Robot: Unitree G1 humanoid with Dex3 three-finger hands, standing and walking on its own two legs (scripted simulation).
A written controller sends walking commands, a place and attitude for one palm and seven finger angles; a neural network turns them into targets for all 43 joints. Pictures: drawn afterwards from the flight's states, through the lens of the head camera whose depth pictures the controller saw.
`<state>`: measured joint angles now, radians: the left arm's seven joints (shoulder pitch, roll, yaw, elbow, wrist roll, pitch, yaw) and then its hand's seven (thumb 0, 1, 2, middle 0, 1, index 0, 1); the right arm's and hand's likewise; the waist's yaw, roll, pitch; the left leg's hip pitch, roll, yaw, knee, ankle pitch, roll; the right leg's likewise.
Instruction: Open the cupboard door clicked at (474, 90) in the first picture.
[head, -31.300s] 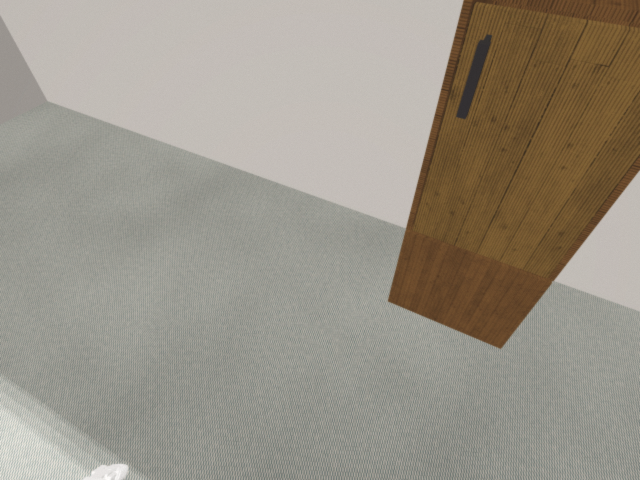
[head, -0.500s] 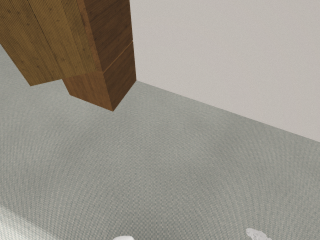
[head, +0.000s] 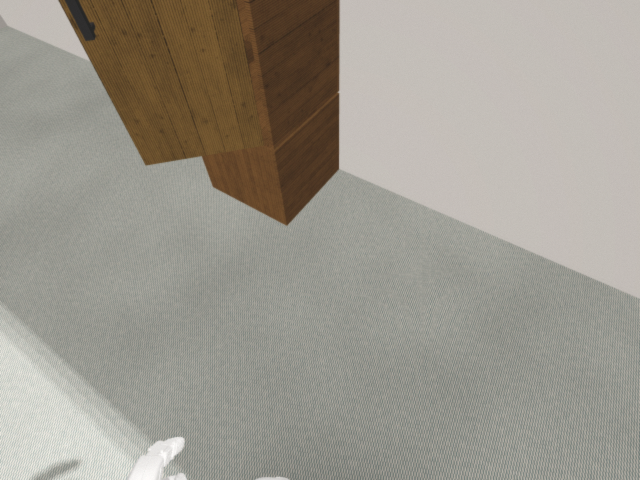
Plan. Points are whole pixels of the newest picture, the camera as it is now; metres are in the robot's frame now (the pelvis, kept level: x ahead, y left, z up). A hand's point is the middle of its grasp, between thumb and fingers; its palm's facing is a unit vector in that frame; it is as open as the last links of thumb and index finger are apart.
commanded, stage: turn to face it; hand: left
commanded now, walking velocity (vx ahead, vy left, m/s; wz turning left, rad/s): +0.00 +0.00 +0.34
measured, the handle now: out of the picture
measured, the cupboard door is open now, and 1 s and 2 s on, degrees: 46 46 46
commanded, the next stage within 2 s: take the last steps up to it in 0.14 s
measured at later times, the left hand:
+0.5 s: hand out of the picture -0.07 +0.23 -0.18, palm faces +0.29 -0.93 -0.21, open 7.4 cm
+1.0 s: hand (167, 399) +0.25 +0.26 -0.16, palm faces +0.18 -0.97 -0.16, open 7.4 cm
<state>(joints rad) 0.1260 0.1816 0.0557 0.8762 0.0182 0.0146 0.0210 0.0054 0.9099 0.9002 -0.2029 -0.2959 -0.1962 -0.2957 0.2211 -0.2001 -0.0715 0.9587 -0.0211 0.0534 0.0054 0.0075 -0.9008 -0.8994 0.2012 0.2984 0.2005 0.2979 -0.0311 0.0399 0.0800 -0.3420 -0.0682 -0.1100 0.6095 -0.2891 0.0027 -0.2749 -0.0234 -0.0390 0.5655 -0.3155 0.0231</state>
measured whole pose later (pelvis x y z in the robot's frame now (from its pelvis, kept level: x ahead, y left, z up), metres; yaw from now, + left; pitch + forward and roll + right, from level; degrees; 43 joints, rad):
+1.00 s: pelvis +0.16 +0.08 -0.01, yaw +13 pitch -1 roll +1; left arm 0.07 0.13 0.04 0.98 0.02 -0.03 -0.01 0.01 0.91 0.90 -0.20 -0.30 -0.19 -0.30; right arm 0.55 -0.10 -0.01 1.22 -0.02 -0.04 -0.03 0.01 -0.90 -0.90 0.20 0.30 0.20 0.30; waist -0.06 0.02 0.09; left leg 0.09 -0.05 0.07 0.47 -0.49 0.05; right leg -0.40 -0.03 -0.12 0.65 -0.21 -0.08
